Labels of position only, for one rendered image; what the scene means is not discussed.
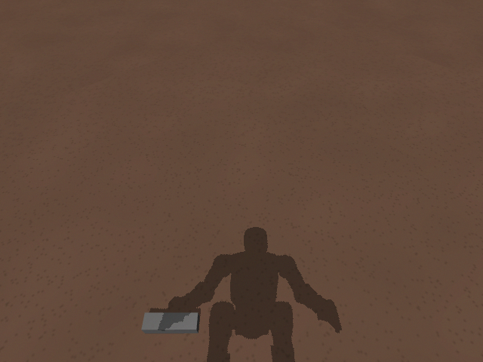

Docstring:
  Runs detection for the carton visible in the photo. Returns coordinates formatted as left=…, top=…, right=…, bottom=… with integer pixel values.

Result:
left=141, top=312, right=200, bottom=333

